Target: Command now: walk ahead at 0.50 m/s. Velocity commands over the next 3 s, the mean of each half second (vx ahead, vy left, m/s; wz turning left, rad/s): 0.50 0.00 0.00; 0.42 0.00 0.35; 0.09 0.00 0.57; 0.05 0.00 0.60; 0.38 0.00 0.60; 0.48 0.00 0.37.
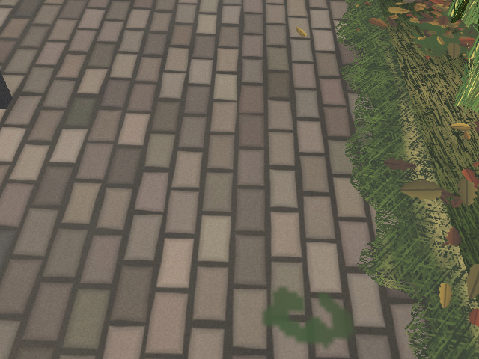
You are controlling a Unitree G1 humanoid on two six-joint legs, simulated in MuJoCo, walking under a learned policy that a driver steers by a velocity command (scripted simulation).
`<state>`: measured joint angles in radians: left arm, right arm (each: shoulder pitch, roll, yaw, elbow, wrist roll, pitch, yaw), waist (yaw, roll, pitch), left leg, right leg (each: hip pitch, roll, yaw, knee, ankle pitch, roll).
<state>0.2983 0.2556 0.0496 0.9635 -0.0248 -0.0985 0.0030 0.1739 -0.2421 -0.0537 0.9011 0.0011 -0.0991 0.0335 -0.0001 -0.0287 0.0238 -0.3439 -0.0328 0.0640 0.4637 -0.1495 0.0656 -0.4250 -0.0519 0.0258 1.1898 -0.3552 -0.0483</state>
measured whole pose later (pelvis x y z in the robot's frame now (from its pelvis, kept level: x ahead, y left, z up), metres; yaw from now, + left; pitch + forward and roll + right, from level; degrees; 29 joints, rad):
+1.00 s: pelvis +0.53 -0.01 -0.02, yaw +13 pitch +2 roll -2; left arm 0.27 0.25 0.06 0.95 0.00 -0.04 0.04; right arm 0.07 -0.25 -0.08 0.80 0.00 -0.06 0.04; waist 0.02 0.02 0.05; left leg -0.52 -0.01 0.04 0.57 -0.09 0.09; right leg -0.08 -0.05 -0.20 0.73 -0.53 0.03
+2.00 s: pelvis +0.63 +0.01 -0.01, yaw +49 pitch +2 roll +0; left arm 0.17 0.31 0.09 0.73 -0.01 0.00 0.01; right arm 0.22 -0.29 -0.09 0.60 0.02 0.03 0.02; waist 0.02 -0.05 0.01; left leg -0.31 -0.02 0.02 0.61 -0.34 0.06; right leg -0.40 -0.11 -0.04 0.90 -0.51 0.03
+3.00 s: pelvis +0.82 +0.43 -0.01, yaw +76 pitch +2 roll -1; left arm 0.36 0.31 0.04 0.86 -0.03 -0.07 -0.01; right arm 0.09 -0.28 -0.04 0.61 0.00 -0.06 0.04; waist 0.05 0.00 0.07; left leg -0.47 -0.02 0.02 0.60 -0.17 0.06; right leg -0.22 -0.06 -0.01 1.06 -0.47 0.00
